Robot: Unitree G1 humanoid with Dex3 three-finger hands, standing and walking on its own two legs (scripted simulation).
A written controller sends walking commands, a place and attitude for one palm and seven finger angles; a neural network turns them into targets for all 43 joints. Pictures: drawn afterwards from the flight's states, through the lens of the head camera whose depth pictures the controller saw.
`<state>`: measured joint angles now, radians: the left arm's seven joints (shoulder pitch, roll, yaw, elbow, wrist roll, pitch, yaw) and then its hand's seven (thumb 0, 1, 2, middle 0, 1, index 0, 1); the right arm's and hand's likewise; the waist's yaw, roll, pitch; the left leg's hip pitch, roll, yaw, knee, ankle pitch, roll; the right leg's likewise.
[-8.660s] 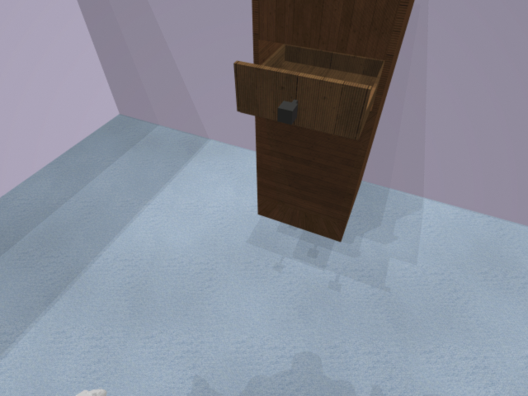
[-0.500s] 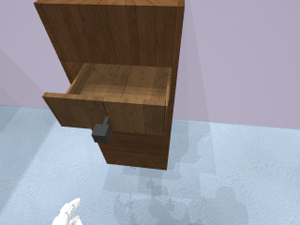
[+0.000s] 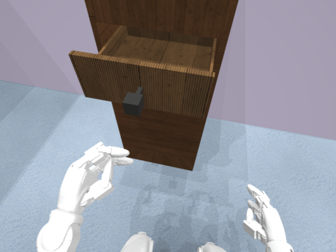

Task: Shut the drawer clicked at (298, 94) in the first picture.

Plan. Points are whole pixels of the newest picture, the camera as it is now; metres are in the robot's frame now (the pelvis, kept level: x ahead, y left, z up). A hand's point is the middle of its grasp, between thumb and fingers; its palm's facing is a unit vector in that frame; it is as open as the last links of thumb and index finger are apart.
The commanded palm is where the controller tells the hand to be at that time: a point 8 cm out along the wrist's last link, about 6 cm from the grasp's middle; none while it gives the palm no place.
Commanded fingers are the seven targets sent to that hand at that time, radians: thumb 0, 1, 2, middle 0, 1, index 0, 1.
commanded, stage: raise the hand and make a fist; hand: left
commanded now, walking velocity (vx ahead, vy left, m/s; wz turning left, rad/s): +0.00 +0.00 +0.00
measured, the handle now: (136, 98) +0.48 +0.14 +0.08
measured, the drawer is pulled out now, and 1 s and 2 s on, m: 0.18 0.18 0.18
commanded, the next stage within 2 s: bring the fist close to the handle in 1.28 s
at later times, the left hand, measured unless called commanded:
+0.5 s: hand (126, 165) +0.26 +0.11 +0.12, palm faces -0.21 -0.98 -0.07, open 3.1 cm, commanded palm +0.24 +0.18 +0.14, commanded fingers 0.00 0.90 0.90 -1.34 -1.53 -1.34 -1.53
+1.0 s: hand (109, 138) +0.27 +0.13 +0.20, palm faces -0.08 -0.99 -0.07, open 3.3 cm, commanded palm +0.24 +0.18 +0.19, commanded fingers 0.00 0.90 0.90 -1.40 -1.60 -1.40 -1.60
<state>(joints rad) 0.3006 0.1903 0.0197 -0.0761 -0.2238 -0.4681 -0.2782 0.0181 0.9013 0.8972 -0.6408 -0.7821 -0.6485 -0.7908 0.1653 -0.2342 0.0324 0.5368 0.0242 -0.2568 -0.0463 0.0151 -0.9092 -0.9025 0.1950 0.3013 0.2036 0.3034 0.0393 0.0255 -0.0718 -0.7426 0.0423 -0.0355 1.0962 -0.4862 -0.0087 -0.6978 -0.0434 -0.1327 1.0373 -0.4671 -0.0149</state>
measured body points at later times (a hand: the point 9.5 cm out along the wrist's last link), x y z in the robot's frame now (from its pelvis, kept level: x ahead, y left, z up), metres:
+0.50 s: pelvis +0.03 +0.01 +0.03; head +0.05 +0.00 +0.48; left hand +0.26 +0.17 +0.13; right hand +0.19 -0.24 -0.03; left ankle +0.04 +0.12 -0.67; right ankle +0.04 -0.12 -0.67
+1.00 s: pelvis +0.05 -0.01 +0.05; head +0.04 -0.03 +0.50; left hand +0.26 +0.19 +0.20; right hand +0.24 -0.22 -0.01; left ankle +0.04 +0.12 -0.67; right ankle +0.04 -0.12 -0.67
